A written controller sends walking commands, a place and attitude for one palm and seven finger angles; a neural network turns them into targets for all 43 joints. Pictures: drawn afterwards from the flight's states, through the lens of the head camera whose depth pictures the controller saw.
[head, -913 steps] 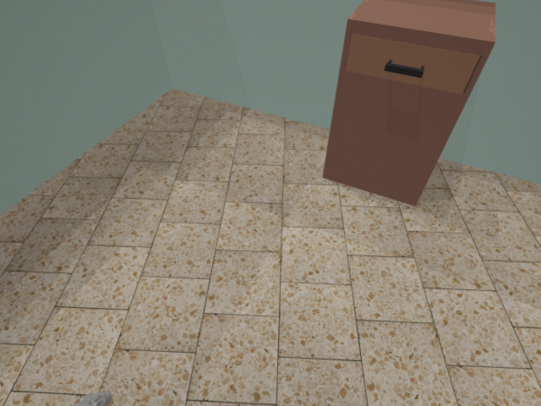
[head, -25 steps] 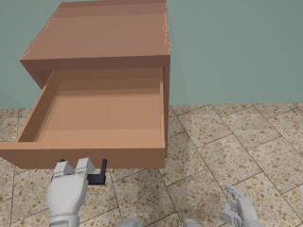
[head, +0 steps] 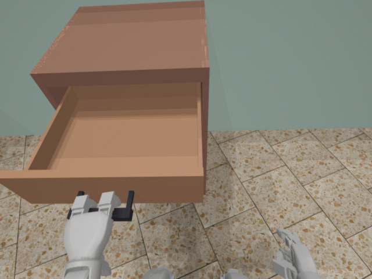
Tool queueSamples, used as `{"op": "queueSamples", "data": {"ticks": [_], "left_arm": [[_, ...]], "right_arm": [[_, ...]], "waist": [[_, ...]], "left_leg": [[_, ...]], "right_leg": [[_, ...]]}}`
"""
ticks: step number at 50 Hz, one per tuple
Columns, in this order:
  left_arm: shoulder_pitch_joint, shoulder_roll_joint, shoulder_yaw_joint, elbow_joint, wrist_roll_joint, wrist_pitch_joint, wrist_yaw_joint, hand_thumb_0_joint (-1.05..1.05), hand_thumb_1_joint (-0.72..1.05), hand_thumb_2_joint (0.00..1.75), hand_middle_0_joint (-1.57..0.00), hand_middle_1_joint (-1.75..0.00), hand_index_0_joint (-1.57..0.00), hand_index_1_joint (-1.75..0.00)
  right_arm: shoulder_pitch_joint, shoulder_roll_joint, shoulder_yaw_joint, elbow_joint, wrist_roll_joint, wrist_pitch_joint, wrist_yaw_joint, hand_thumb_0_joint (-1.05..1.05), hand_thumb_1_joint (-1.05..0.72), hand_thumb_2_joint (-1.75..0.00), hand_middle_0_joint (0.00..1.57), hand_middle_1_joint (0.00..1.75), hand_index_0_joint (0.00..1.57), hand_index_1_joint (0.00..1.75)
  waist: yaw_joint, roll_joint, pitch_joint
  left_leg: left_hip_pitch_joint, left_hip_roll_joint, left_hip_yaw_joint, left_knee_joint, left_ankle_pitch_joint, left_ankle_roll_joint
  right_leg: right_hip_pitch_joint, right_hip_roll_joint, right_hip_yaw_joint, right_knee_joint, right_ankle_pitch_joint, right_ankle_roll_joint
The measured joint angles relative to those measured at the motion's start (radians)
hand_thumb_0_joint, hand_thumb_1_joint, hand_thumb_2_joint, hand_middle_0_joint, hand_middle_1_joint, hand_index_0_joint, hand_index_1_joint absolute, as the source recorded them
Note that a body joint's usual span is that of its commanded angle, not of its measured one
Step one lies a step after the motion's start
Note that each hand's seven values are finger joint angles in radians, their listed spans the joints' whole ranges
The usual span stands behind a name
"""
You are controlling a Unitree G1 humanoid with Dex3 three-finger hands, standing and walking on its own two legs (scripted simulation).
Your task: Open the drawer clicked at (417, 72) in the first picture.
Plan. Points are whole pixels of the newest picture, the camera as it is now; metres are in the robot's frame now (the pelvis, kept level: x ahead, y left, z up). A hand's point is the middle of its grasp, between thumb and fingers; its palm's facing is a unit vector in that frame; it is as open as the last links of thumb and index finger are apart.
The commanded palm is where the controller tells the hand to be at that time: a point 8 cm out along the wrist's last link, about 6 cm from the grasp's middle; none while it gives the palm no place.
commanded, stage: lift the hand off the handle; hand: left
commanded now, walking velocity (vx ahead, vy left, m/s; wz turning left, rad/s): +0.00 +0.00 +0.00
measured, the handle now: (103, 205) +0.27 +0.22 -0.01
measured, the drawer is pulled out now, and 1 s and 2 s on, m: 0.30 0.30 0.30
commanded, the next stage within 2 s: none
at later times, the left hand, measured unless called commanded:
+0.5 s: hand (101, 226) +0.23 +0.21 -0.02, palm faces +0.00 -0.08 -1.00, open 13.6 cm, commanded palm +0.21 +0.21 +0.05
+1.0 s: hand (93, 219) +0.23 +0.21 +0.02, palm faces +0.02 -0.11 -0.99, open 13.5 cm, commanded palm +0.21 +0.21 +0.08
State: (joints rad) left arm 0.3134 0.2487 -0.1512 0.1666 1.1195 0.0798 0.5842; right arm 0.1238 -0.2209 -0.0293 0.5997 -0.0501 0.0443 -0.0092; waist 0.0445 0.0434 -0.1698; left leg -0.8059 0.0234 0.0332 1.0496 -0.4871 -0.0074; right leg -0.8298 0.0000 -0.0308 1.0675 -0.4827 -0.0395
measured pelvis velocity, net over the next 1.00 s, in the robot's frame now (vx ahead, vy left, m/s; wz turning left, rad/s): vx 0.02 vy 0.00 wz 0.00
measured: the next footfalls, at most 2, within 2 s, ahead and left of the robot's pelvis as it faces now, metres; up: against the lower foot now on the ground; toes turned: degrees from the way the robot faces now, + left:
none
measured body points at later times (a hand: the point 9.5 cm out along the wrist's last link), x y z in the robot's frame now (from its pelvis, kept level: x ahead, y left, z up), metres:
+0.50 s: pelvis +0.00 +0.00 +0.01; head +0.05 -0.03 +0.46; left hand +0.22 +0.21 +0.04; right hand +0.19 -0.23 -0.10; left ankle +0.01 +0.13 -0.67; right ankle +0.02 -0.10 -0.67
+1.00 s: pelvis +0.02 +0.00 +0.03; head +0.05 -0.03 +0.48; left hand +0.22 +0.22 +0.08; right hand +0.23 -0.22 -0.07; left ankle +0.01 +0.13 -0.67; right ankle +0.02 -0.10 -0.67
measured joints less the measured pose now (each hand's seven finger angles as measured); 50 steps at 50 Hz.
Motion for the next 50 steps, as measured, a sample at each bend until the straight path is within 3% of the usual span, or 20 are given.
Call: {"op": "queueSamples", "data": {"ticks": [14, 23, 50], "left_arm": [[-0.079, 0.008, -0.009, 0.051, -0.014, 0.007, -0.021, 0.0, -0.49, 0.3, -0.31, -1.2, -0.32, -1.2], [-0.064, 0.014, -0.018, 0.029, -0.029, 0.017, -0.041, 0.0, -0.49, 0.3, -0.32, -1.2, -0.36, -1.22], [0.022, 0.038, -0.01, -0.111, -0.051, 0.007, -0.104, 0.0, -0.49, 0.3, -0.32, -1.2, -0.39, -1.22]], "right_arm": [[-0.002, 0.004, 0.002, 0.023, 0.008, -0.001, -0.025, 0.02, -0.9, -0.9, 0.2, 0.3, 0.2, 0.3], [0.007, -0.004, 0.001, 0.013, 0.012, 0.003, -0.027, 0.02, -0.9, -0.9, 0.2, 0.3, 0.2, 0.3], [-0.011, -0.003, 0.006, -0.011, 0.015, 0.017, -0.002, 0.02, -0.9, -0.9, 0.2, 0.3, 0.2, 0.3]], "waist": [[-0.001, 0.001, 0.012], [-0.005, 0.006, 0.027], [0.017, 0.009, 0.049]], "left_leg": [[0.008, -0.002, -0.007, -0.015, 0.014, 0.0], [0.065, -0.003, -0.003, -0.066, 0.028, 0.001], [0.215, -0.004, 0.003, -0.187, 0.052, 0.003]], "right_leg": [[0.012, -0.002, -0.006, -0.018, 0.012, 0.0], [0.068, 0.0, -0.003, -0.067, 0.027, 0.002], [0.214, 0.004, 0.005, -0.186, 0.052, 0.007]]}}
